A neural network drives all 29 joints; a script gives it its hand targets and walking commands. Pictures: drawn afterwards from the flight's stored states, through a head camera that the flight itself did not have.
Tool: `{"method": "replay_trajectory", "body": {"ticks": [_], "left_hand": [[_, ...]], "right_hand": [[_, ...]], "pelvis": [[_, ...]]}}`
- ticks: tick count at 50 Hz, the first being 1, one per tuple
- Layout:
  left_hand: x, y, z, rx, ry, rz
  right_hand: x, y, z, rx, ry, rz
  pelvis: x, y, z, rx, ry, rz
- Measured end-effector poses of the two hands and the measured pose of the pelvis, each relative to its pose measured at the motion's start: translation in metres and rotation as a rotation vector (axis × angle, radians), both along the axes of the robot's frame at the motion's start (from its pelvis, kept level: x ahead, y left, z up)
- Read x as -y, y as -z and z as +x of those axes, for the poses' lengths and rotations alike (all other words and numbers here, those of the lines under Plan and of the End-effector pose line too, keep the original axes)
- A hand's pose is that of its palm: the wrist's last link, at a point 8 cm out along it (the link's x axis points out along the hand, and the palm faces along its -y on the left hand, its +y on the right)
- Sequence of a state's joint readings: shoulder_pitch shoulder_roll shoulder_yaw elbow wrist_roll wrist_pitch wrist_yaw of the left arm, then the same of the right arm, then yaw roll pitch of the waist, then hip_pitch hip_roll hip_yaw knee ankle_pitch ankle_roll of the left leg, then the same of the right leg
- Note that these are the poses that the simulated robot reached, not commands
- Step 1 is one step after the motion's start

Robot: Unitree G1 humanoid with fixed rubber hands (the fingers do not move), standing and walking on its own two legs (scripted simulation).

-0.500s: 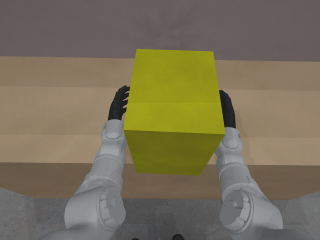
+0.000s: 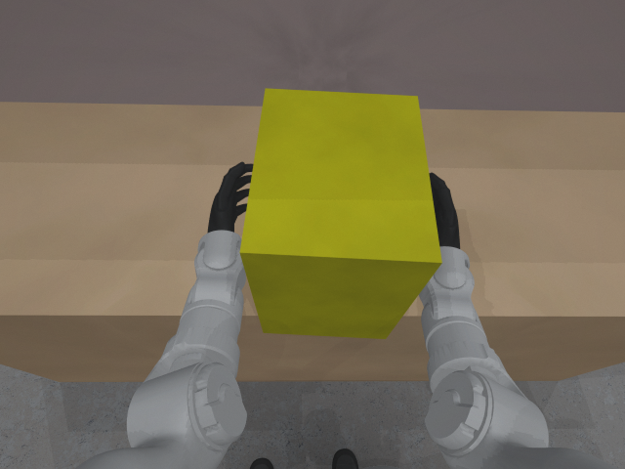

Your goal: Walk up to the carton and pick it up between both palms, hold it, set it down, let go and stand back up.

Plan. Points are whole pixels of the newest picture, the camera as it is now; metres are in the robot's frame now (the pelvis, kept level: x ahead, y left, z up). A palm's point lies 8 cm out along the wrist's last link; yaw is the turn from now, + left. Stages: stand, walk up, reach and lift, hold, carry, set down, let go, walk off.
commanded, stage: set down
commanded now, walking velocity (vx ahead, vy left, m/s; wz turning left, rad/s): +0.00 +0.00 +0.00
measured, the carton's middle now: (332, 227) +0.41 -0.04 -0.01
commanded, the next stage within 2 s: none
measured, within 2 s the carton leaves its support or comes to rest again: neither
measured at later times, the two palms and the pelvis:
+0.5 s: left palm (211, 212) +0.44 +0.12 +0.02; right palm (438, 221) +0.40 -0.19 +0.01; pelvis +0.00 +0.01 -0.02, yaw -2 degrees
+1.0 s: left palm (199, 169) +0.44 +0.12 +0.11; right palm (491, 179) +0.40 -0.23 +0.10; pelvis -0.03 -0.01 -0.02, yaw -1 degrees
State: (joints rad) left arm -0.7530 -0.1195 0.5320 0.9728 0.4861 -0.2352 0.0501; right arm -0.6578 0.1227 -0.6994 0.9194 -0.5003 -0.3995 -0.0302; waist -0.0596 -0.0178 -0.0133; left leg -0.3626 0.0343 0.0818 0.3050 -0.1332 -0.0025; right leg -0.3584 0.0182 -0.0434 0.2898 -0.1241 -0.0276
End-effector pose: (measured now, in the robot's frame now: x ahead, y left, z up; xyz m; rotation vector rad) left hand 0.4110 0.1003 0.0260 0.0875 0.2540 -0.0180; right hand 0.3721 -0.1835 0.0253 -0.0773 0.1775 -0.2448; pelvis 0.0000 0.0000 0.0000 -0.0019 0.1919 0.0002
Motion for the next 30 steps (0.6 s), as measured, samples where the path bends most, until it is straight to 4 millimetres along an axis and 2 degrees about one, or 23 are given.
{"method": "replay_trajectory", "body": {"ticks": [8, 17, 24, 30], "left_hand": [[0.0, 0.005, 0.003, -0.017, -0.004, 0.005], [-0.003, 0.012, 0.02, -0.04, -0.02, -0.011], [-0.019, 0.01, 0.025, -0.039, -0.027, -0.001], [-0.038, 0.006, 0.02, -0.025, -0.053, 0.0]], "right_hand": [[0.001, 0.003, 0.002, -0.028, -0.01, 0.029], [0.003, 0.018, 0.02, -0.103, -0.013, 0.085], [0.008, 0.018, 0.031, -0.088, -0.013, 0.095], [0.028, 0.009, 0.031, -0.066, 0.013, 0.09]], "pelvis": [[-0.001, 0.001, 0.003, 0.01, 0.029, 0.003], [-0.004, 0.013, 0.003, -0.114, 0.046, -0.008], [-0.006, 0.021, 0.002, -0.163, 0.034, -0.02], [-0.007, 0.024, -0.004, -0.171, 0.024, -0.025]]}}
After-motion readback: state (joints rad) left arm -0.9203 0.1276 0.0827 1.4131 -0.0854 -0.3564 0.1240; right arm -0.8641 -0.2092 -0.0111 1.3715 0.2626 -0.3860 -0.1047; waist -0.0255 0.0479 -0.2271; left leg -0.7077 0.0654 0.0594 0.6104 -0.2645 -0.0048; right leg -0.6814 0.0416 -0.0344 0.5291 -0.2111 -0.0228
